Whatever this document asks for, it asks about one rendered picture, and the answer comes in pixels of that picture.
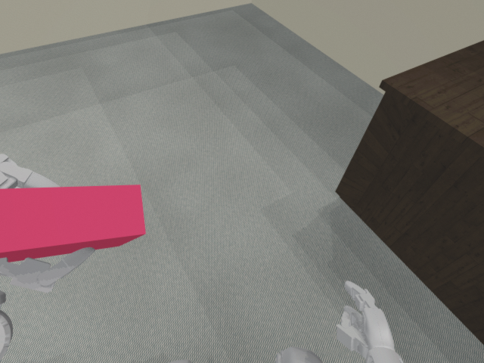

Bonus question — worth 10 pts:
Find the sponge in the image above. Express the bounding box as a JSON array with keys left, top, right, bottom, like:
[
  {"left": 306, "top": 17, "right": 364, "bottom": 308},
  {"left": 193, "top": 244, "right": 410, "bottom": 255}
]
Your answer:
[{"left": 0, "top": 185, "right": 146, "bottom": 262}]

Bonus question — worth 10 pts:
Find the table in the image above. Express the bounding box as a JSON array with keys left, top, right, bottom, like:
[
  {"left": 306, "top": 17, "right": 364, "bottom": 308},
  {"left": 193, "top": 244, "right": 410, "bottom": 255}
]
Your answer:
[{"left": 335, "top": 40, "right": 484, "bottom": 345}]

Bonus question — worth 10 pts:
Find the robot right hand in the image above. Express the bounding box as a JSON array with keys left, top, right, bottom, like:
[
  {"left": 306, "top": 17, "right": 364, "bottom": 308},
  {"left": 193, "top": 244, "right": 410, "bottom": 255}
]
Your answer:
[{"left": 337, "top": 281, "right": 395, "bottom": 360}]

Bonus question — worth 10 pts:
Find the robot left hand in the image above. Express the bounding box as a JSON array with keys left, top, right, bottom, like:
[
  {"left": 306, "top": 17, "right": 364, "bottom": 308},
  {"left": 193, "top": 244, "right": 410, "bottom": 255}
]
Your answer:
[{"left": 0, "top": 154, "right": 95, "bottom": 293}]

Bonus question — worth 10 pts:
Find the robot right forearm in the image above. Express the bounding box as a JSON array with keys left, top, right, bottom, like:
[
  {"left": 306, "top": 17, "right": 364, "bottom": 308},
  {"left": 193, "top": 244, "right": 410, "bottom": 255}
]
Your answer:
[{"left": 365, "top": 347, "right": 404, "bottom": 363}]

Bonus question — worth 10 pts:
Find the robot right thigh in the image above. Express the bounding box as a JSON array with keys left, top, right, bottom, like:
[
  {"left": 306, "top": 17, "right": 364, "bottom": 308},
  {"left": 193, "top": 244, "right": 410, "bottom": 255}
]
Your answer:
[{"left": 275, "top": 346, "right": 323, "bottom": 363}]

